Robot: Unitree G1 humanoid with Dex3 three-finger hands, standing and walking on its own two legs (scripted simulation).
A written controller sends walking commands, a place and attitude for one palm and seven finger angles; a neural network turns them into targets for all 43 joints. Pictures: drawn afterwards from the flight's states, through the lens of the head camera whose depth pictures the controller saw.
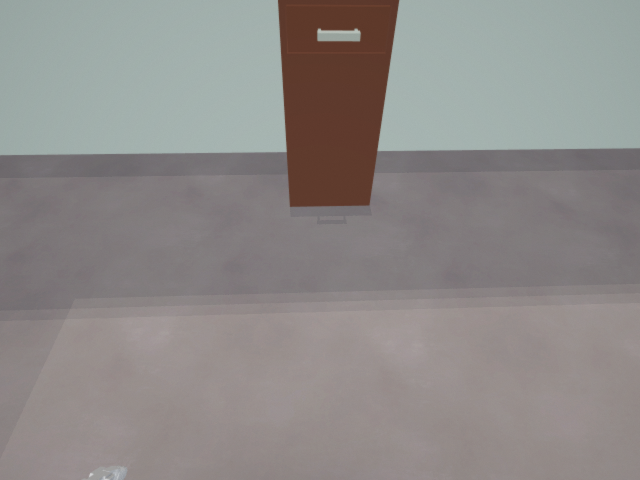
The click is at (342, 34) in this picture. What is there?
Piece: drawer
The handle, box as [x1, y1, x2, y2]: [317, 29, 360, 40]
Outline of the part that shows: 317,30 318,40 359,40 360,35 357,29 354,29 353,31 321,31 320,29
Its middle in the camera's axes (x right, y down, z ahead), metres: +0.05 -0.66 +1.25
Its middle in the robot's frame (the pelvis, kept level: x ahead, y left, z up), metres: +1.39 +0.01 +0.01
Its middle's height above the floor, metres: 0.78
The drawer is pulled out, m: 0.00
